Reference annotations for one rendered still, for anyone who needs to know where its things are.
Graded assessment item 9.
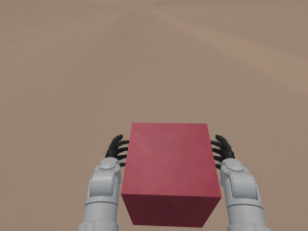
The right robot forearm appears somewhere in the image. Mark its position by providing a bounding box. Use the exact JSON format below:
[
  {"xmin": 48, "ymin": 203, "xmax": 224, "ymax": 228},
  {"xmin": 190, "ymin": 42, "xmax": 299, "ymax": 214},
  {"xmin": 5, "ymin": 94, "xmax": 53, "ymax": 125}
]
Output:
[{"xmin": 220, "ymin": 158, "xmax": 271, "ymax": 231}]

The carton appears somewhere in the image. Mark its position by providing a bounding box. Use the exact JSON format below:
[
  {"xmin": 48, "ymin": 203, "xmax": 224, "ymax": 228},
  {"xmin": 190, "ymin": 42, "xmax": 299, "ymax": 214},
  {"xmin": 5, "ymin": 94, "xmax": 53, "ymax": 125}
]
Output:
[{"xmin": 120, "ymin": 122, "xmax": 222, "ymax": 228}]

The robot left hand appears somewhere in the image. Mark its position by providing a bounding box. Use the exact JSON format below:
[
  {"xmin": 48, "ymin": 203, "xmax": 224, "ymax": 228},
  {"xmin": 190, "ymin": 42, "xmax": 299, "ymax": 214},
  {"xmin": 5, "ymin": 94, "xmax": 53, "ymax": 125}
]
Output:
[{"xmin": 105, "ymin": 134, "xmax": 129, "ymax": 167}]

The left robot forearm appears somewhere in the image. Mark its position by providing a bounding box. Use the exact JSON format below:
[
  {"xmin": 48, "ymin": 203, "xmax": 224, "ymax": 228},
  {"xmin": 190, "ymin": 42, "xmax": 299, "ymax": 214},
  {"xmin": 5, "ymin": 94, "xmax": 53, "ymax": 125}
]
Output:
[{"xmin": 78, "ymin": 157, "xmax": 121, "ymax": 231}]

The robot right hand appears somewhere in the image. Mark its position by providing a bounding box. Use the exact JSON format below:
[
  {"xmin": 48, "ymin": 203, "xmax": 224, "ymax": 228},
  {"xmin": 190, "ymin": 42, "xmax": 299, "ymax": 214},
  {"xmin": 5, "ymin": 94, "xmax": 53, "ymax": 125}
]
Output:
[{"xmin": 210, "ymin": 135, "xmax": 236, "ymax": 169}]

